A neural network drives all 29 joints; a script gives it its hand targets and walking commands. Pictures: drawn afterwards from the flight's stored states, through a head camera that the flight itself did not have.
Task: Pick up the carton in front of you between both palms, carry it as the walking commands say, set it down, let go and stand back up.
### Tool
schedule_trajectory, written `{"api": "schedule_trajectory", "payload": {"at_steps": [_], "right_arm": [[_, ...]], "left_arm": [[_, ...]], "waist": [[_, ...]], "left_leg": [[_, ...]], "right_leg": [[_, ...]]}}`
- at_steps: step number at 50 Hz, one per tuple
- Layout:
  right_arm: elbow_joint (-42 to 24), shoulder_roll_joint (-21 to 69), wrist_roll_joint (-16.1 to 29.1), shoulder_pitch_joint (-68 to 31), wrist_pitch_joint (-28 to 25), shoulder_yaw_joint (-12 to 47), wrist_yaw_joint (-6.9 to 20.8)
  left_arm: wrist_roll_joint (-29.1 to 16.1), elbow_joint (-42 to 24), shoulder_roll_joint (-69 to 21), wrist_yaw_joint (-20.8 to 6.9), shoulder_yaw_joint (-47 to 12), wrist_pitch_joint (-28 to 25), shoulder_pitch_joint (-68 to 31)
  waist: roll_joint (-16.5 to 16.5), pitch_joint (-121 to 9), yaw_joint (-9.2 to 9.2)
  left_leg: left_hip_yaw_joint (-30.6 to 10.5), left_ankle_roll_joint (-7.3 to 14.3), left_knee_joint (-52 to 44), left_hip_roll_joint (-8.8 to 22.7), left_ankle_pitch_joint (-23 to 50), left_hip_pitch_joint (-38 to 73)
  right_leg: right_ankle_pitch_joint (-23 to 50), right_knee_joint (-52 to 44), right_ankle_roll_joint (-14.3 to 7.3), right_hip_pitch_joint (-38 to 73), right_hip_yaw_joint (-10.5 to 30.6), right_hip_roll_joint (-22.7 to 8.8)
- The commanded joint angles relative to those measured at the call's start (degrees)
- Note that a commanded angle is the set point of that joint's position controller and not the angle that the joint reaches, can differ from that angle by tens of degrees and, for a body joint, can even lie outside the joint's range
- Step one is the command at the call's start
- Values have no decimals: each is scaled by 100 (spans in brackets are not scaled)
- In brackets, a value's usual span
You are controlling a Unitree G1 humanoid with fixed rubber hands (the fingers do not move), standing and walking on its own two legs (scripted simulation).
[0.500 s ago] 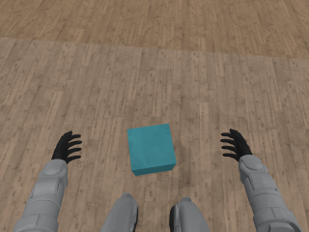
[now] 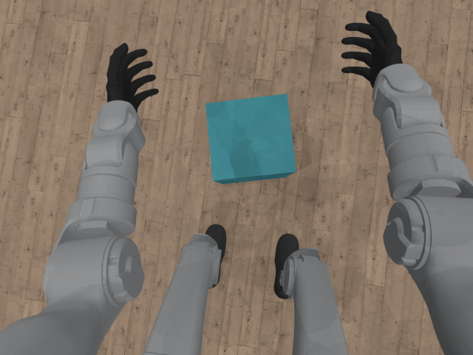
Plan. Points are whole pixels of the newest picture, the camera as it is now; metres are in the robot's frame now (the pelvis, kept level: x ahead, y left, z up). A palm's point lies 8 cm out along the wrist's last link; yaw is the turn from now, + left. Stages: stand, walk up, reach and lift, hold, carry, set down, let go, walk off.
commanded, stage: reach and lift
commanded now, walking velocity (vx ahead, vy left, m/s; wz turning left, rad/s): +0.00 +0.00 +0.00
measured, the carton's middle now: (250, 145) +0.49 +0.05 -0.51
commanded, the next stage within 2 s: none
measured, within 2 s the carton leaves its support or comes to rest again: leaves its support in 1.70 s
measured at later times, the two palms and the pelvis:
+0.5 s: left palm (166, 139) +0.45 +0.24 -0.32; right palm (334, 126) +0.53 -0.14 -0.33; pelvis -0.01 +0.00 -0.17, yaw +2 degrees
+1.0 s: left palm (181, 142) +0.47 +0.23 -0.45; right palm (315, 134) +0.53 -0.13 -0.46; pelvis -0.03 +0.01 -0.27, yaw +3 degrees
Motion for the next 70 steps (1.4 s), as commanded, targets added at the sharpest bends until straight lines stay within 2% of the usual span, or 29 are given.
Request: {"api": "schedule_trajectory", "payload": {"at_steps": [1,6,11,18,21,25,30,35,39,43,46,49,53,61,67,70], "right_arm": [[-546,-448,-192,-1187,-262,-211,-50],[-604,-15,-317,-707,-526,-333,-207],[-663,140,-225,-345,-682,-233,-426],[-1163,-265,487,-716,-808,496,-710],[-1314,-474,812,-1082,-773,776,-781],[-1326,-730,1139,-1661,-631,1008,-844],[-497,-925,1358,-2215,-543,1145,-832],[327,-1058,1525,-2676,-671,1322,-776],[646,-1135,1609,-2990,-828,1445,-742],[466,-1243,1732,-3269,-964,1583,-795],[275,-1285,1787,-3262,-1036,1709,-817],[16,-1217,1682,-3119,-1050,1770,-796],[-104,-1058,1587,-2744,-1027,1652,-784],[503,-833,1586,-2580,-1043,1587,-722],[686,-272,1716,-2981,-1112,1889,-720],[720,-153,1499,-3093,-1147,1801,-786]], "left_arm": [[192,-620,547,-71,262,-326,-754],[278,-378,387,-223,388,-700,-385],[112,-69,441,-267,289,-923,-172],[-593,-183,966,-47,-291,-1051,-393],[-888,-303,1173,58,-518,-1021,-696],[-1156,-426,1368,187,-707,-867,-1320],[-1260,241,1371,308,-872,-710,-2035],[-1264,1022,1411,318,-961,-803,-2608],[-1298,1395,1477,314,-1038,-962,-2954],[-1474,1330,1654,367,-1165,-1108,-3183],[-1907,1376,1295,390,-1574,-1137,-3089],[-2113,1355,1087,400,-1690,-1131,-2811],[-2050,1361,1053,458,-1626,-1155,-2423],[-1570,1443,1045,446,-1363,-1212,-2572],[-1714,1390,424,391,-1745,-1251,-3123],[-1585,1590,212,404,-1628,-1256,-3094]], "waist": [[-523,-5738,176],[-576,-5529,130],[-530,-5541,21],[-712,-6649,32],[-735,-6880,51],[-714,-6939,83],[-571,-5756,109],[-403,-4894,102],[-323,-4663,79],[-382,-5248,67],[-439,-5629,-93],[-681,-5698,-186],[-735,-5500,-214],[-375,-4428,-78],[-335,-4471,-145],[-345,-4476,-208]], "left_leg": [[392,-280,-456,-434,1290,2102],[376,-299,166,-425,1814,927],[315,-348,1140,-431,1925,-95],[329,-370,2452,-412,2022,-567],[399,-363,2908,-387,1744,-680],[515,-328,3351,-331,1018,-691],[486,-276,3731,-203,-109,-995],[329,-201,4118,-111,-376,-1067],[221,-196,4423,-90,-143,-1035],[228,-216,4715,-112,397,-783],[249,-254,4857,-187,716,-630],[244,-265,4915,-281,948,-716],[261,-261,4925,-364,949,-842],[270,-258,4774,-304,357,-1404],[255,-221,4735,-371,264,-1220],[270,-225,4708,-437,210,-1104]], "right_leg": [[1152,-330,63,3427,22,424],[1980,318,104,2834,171,362],[2242,1302,129,1782,246,335],[2358,2720,167,1661,181,315],[1982,3180,158,1614,134,307],[976,3555,139,1333,12,290],[-410,3833,125,217,-33,168],[-857,4195,89,-596,56,52],[-688,4531,75,-862,123,8],[-133,4866,87,-466,118,6],[203,5020,67,-182,57,-23],[484,5106,83,-82,5,-35],[508,5067,97,-203,8,-11],[-23,4859,58,-915,162,34],[-150,4763,14,-945,173,111],[-225,4714,20,-893,148,154]]}}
